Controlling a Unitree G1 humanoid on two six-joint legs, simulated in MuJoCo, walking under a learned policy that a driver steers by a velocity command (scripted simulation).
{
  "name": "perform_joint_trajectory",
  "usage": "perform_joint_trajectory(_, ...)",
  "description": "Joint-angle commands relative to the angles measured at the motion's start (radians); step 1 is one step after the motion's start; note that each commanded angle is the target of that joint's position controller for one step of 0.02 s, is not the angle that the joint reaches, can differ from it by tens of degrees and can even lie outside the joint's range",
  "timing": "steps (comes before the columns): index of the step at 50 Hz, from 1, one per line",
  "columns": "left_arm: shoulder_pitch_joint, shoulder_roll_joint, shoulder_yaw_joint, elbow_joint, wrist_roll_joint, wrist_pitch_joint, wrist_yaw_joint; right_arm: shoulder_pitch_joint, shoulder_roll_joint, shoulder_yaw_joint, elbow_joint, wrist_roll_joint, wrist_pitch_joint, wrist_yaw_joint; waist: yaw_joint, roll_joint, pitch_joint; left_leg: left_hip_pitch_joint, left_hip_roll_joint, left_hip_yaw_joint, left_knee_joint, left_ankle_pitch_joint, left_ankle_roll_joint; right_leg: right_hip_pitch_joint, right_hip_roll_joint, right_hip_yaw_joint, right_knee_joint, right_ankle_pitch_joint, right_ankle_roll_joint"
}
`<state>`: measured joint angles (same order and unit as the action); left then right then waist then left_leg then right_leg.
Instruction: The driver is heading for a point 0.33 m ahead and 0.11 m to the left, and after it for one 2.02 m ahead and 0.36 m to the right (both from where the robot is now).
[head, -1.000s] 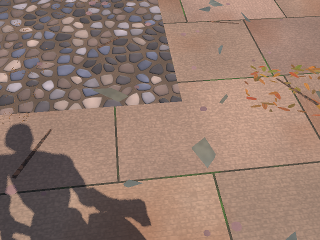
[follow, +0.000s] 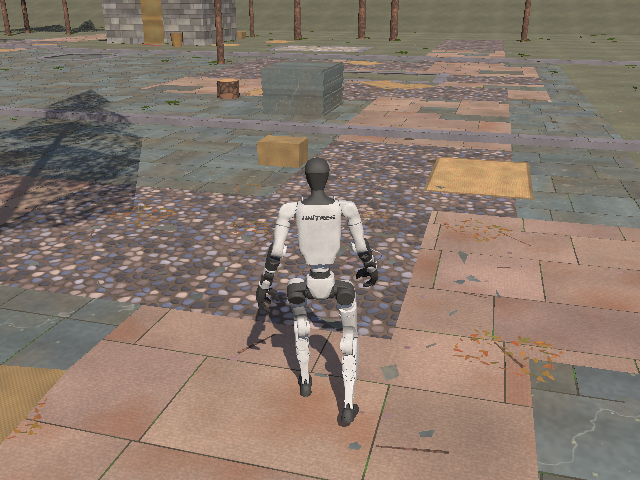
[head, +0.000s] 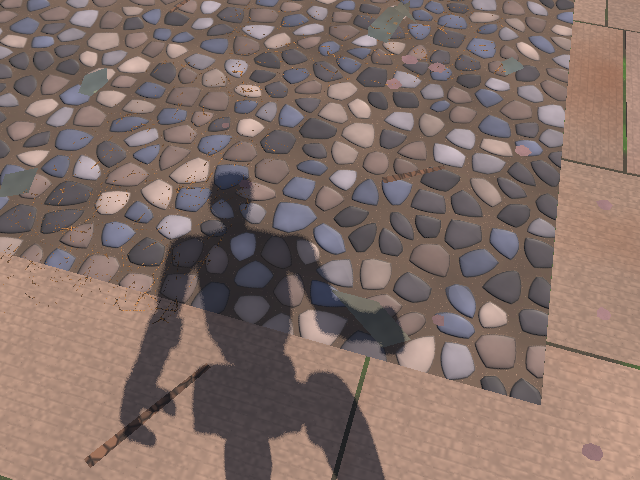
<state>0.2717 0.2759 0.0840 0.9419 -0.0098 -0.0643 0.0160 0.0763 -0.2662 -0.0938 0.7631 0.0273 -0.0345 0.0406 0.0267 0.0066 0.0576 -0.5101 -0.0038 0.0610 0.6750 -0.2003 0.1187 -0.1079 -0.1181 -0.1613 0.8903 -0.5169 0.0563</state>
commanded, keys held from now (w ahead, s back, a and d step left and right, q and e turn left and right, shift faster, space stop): w+q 0.32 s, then w+e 0.68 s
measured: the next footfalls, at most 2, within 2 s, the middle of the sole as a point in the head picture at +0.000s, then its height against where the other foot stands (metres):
right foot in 0.48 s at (369, 467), level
left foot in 0.94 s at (255, 360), level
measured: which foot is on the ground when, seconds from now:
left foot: down 0.00-0.50, up 0.52-0.92, down 0.94-1.00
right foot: up 0.00-0.46, down 0.48-0.94, up 0.96-1.00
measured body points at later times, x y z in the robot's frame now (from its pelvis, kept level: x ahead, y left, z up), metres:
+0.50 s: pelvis +0.30 +0.00 +0.01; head +0.32 +0.01 +0.46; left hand +0.47 +0.28 -0.07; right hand +0.38 -0.28 -0.11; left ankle +0.10 +0.07 -0.70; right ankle +0.43 -0.08 -0.72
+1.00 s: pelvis +0.57 +0.06 +0.01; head +0.59 +0.07 +0.46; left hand +0.58 +0.35 -0.11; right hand +0.81 -0.17 -0.04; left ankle +0.65 +0.18 -0.71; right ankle +0.43 -0.07 -0.68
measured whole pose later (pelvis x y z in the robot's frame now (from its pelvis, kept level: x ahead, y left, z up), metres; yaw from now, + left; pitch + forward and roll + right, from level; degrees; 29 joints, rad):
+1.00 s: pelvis +0.57 +0.06 +0.01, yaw -1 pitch +3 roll +1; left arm 0.40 0.29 0.07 0.81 -0.03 -0.04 0.01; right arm 0.04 -0.25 -0.04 0.66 0.00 -0.13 0.01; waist 0.08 -0.03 0.00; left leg -0.42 -0.04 -0.03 0.50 -0.13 0.01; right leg -0.21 0.08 0.19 0.83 -0.51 -0.04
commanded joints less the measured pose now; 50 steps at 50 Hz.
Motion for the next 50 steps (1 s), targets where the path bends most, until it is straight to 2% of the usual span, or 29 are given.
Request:
perform_joint_trajectory(1, -0.137, 0.116, 0.004, -0.168, -0.048, -0.091, -0.02, 0.335, -0.211, -0.056, 0.013, -0.017, -0.028, -0.007, -0.15, 0.111, -0.273, 0.841, 0.324, -0.764, -0.414, -0.116, 0.258, -0.772, 0.084, 0.227, 0.519, 0.007, -0.059)
perform_joint_trajectory(2, -0.141, 0.108, 0.001, -0.161, -0.034, -0.101, -0.014, 0.274, -0.172, -0.044, 0.002, -0.012, -0.036, -0.009, -0.111, 0.052, -0.21, 0.709, 0.282, -0.631, -0.396, -0.022, 0.218, -0.736, 0.037, 0.232, 0.438, 0.101, -0.079)
perform_joint_trajectory(3, -0.131, 0.116, 0.009, -0.144, -0.004, -0.098, -0.006, 0.188, -0.131, -0.031, -0.019, -0.01, -0.036, -0.011, -0.064, 0.017, -0.16, 0.559, 0.239, -0.52, -0.396, 0.077, 0.188, -0.65, 0.002, 0.236, 0.349, 0.159, -0.076)
perform_joint_trajectory(4, -0.109, 0.128, 0.018, -0.139, 0.005, -0.085, -0.006, 0.141, -0.105, -0.021, -0.038, -0.019, -0.038, -0.015, -0.028, 0.031, -0.145, 0.459, 0.211, -0.46, -0.416, 0.148, 0.175, -0.569, -0.02, 0.245, 0.292, 0.196, -0.072)
perform_joint_trajectory(6, -0.107, 0.111, 0.02, -0.147, 0.012, -0.059, -0.007, 0.141, -0.116, -0.021, -0.044, -0.017, -0.042, -0.025, -0.007, 0.024, -0.127, 0.374, 0.188, -0.415, -0.449, 0.229, 0.176, -0.512, -0.016, 0.233, 0.203, 0.229, -0.049)
perform_joint_trajectory(8, -0.16, 0.086, 0.014, -0.169, 0.023, -0.045, -0.003, 0.18, -0.148, -0.028, -0.036, -0.011, -0.046, -0.039, -0.014, 0.015, -0.097, 0.336, 0.169, -0.368, -0.466, 0.285, 0.175, -0.528, 0.004, 0.217, 0.092, 0.31, -0.021)
perform_joint_trajectory(13, -0.336, 0.052, -0.004, -0.226, 0.014, -0.049, -0.018, 0.256, -0.151, -0.028, -0.018, -0.007, -0.038, -0.059, -0.078, 0.072, -0.046, 0.294, 0.104, -0.311, -0.459, 0.184, 0.109, -0.485, 0.076, 0.208, -0.263, 0.598, -0.01)
perform_joint_trajectory(16, -0.405, 0.061, -0.007, -0.26, 0.004, -0.058, -0.031, 0.3, -0.153, -0.028, 0.0, -0.002, -0.034, -0.059, -0.105, 0.085, -0.032, 0.322, 0.121, -0.356, -0.428, 0.142, 0.094, -0.45, 0.101, 0.214, -0.355, 0.629, -0.022)
perform_joint_trajectory(19, -0.399, 0.076, -0.009, -0.26, 0.006, -0.072, -0.051, 0.334, -0.134, -0.02, 0.024, -0.009, -0.029, -0.065, -0.114, 0.097, -0.033, 0.45, 0.176, -0.376, -0.367, 0.182, 0.088, -0.467, 0.09, 0.204, -0.404, 0.603, -0.054)
perform_joint_trajectory(21, -0.371, 0.094, -0.007, -0.257, 0.004, -0.076, -0.056, 0.336, -0.146, -0.023, 0.031, -0.016, -0.022, -0.068, -0.098, 0.124, -0.028, 0.52, 0.206, -0.38, -0.324, 0.328, 0.075, -0.453, 0.098, 0.178, -0.413, 0.5, -0.092)
perform_joint_trajectory(22, -0.315, 0.112, 0.002, -0.244, 0.006, -0.078, -0.054, 0.32, -0.152, -0.023, 0.026, -0.017, -0.019, -0.067, -0.065, 0.131, -0.055, 0.541, 0.192, -0.355, -0.26, 0.506, 0.06, -0.379, 0.123, 0.147, -0.434, 0.465, -0.119)
perform_joint_trajectory(23, -0.202, 0.143, 0.017, -0.211, 0.013, -0.08, -0.051, 0.302, -0.143, -0.017, 0.02, -0.02, -0.017, -0.065, -0.01, 0.118, -0.132, 0.539, 0.145, -0.306, -0.125, 0.674, 0.038, -0.222, 0.138, 0.134, -0.445, 0.49, -0.157)
perform_joint_trajectory(24, -0.03, 0.182, 0.026, -0.181, 0.023, -0.079, -0.051, 0.282, -0.125, -0.004, -0.002, -0.032, -0.018, -0.064, 0.062, 0.064, -0.275, 0.41, 0.1, -0.261, 0.114, 0.584, 0.009, 0.049, 0.026, 0.271, -0.394, 0.559, -0.228)
perform_joint_trajectory(25, 0.103, 0.263, 0.052, -0.155, 0.027, -0.069, -0.053, 0.411, -0.067, 0.013, -0.003, -0.02, -0.033, -0.06, 0.043, -0.197, -0.418, 0.041, -0.053, -0.171, 0.501, 0.175, -0.084, 0.427, -0.18, 0.686, -0.43, 0.445, -0.404)
perform_joint_trajectory(26, 0.112, 0.203, 0.035, -0.133, -0.009, -0.061, -0.065, 0.41, -0.082, 0.021, -0.004, -0.021, -0.051, -0.053, 0.041, -0.29, -0.401, -0.17, -0.08, -0.202, 0.622, -0.339, -0.096, 0.492, -0.236, 0.958, -0.587, 0.243, -0.433)
perform_joint_trajectory(27, 0.044, 0.145, 0.018, -0.151, -0.025, -0.054, -0.062, 0.293, -0.145, 0.007, -0.029, -0.005, -0.064, -0.046, 0.052, -0.183, -0.23, -0.272, -0.012, -0.221, 0.672, -0.288, -0.084, 0.375, -0.209, 0.872, -0.603, 0.128, -0.38)
perform_joint_trajectory(28, -0.016, 0.127, 0.01, -0.175, -0.009, -0.045, -0.058, 0.197, -0.145, 0.011, -0.052, -0.006, -0.075, -0.044, 0.045, -0.074, -0.14, -0.263, 0.025, -0.194, 0.634, -0.211, -0.076, 0.227, -0.165, 0.752, -0.623, 0.173, -0.346)
perform_joint_trajectory(29, -0.049, 0.111, 0.002, -0.183, 0.0, -0.04, -0.058, 0.15, -0.135, 0.009, -0.066, -0.023, -0.082, -0.044, 0.02, -0.014, -0.069, -0.241, 0.051, -0.176, 0.551, -0.164, -0.079, 0.099, -0.126, 0.671, -0.647, 0.271, -0.334)
perform_joint_trajectory(30, -0.059, 0.1, -0.004, -0.189, 0.008, -0.041, -0.054, 0.155, -0.131, 0.004, -0.07, -0.038, -0.083, -0.046, -0.009, -0.023, -0.068, -0.183, 0.079, -0.174, 0.474, -0.127, -0.084, 0.037, -0.096, 0.621, -0.66, 0.367, -0.322)
perform_joint_trajectory(33, -0.038, 0.117, -0.001, -0.185, 0.0, -0.038, -0.041, 0.161, -0.088, 0.011, -0.083, -0.046, -0.074, -0.052, -0.034, -0.081, -0.084, -0.112, 0.081, -0.138, 0.311, -0.107, -0.122, -0.045, -0.049, 0.531, -0.686, 0.523, -0.331)
perform_joint_trajectory(35, -0.012, 0.153, 0.011, -0.181, -0.007, -0.035, -0.026, 0.088, -0.068, 0.021, -0.108, -0.045, -0.07, -0.055, -0.019, -0.079, -0.073, -0.096, 0.068, -0.121, 0.17, -0.011, -0.147, -0.087, -0.032, 0.483, -0.698, 0.563, -0.324)
perform_joint_trajectory(38, 0.038, 0.166, 0.018, -0.174, -0.017, -0.02, -0.013, -0.023, -0.049, 0.032, -0.134, -0.037, -0.075, -0.048, 0.02, -0.083, -0.063, -0.012, 0.028, -0.116, -0.033, 0.191, -0.163, -0.14, 0.01, 0.435, -0.686, 0.54, -0.281)
perform_joint_trajectory(43, 0.124, 0.155, 0.017, -0.164, -0.023, 0.007, -0.002, -0.125, -0.081, 0.023, -0.17, -0.017, -0.092, -0.029, 0.046, -0.1, -0.06, 0.069, -0.016, -0.14, -0.19, 0.208, -0.159, -0.071, -0.012, 0.53, -0.599, 0.445, -0.253)
perform_joint_trajectory(45, 0.11, 0.161, 0.021, -0.173, -0.02, 0.014, 0.002, -0.089, -0.107, 0.012, -0.165, -0.014, -0.102, -0.028, 0.01, -0.124, -0.067, 0.145, -0.016, -0.14, -0.237, 0.15, -0.135, -0.047, -0.02, 0.578, -0.54, 0.443, -0.235)
perform_joint_trajectory(46, 0.095, 0.146, 0.017, -0.182, -0.018, 0.016, 0.002, -0.019, -0.126, 0.001, -0.146, -0.016, -0.105, -0.032, -0.031, -0.125, -0.093, 0.25, -0.008, -0.131, -0.277, 0.148, -0.11, -0.064, 0.006, 0.571, -0.48, 0.469, -0.213)
perform_joint_trajectory(47, 0.074, 0.11, 0.005, -0.199, -0.011, 0.012, -0.001, 0.095, -0.163, -0.014, -0.129, -0.029, -0.109, -0.04, -0.09, -0.106, -0.178, 0.442, 0.07, -0.183, -0.257, 0.135, -0.065, -0.131, 0.052, 0.526, -0.329, 0.482, -0.181)
perform_joint_trajectory(48, 0.083, 0.045, -0.017, -0.226, 0.012, 0.007, -0.001, 0.267, -0.232, -0.031, -0.111, -0.037, -0.104, -0.051, -0.147, 0.04, -0.325, 0.703, 0.263, -0.371, -0.238, 0.114, 0.0, -0.281, 0.133, 0.411, -0.029, 0.255, -0.138)
perform_joint_trajectory(49, 0.218, 0.022, -0.028, -0.257, -0.024, -0.004, -0.003, 0.307, -0.278, -0.041, -0.074, -0.039, -0.086, -0.04, -0.072, 0.374, -0.396, 0.894, 0.445, -0.799, -0.326, -0.096, 0.144, -0.592, 0.201, 0.318, 0.224, -0.106, -0.103)
perform_joint_trajectory(50, 0.19, 0.127, -0.007, -0.226, -0.036, 0.0, 0.002, 0.267, -0.173, -0.02, -0.093, -0.028, -0.082, -0.037, -0.093, 0.218, -0.286, 0.812, 0.418, -0.783, -0.36, -0.251, 0.121, -0.69, 0.119, 0.34, 0.341, -0.051, -0.089)
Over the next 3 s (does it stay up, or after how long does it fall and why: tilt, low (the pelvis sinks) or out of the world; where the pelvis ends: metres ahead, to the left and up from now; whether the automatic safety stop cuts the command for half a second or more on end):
stays up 1.33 -0.33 0.01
